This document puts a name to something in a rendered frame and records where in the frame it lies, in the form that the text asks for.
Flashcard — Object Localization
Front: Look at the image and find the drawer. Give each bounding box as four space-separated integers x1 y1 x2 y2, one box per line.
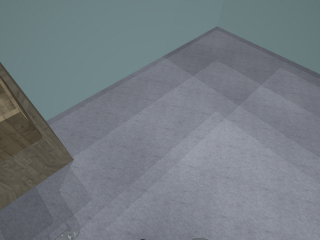
0 76 43 163

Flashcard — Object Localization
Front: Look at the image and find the robot left hand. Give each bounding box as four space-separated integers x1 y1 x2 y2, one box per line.
56 229 80 240

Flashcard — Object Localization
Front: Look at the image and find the cabinet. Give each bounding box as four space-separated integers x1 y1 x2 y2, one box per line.
0 62 74 210

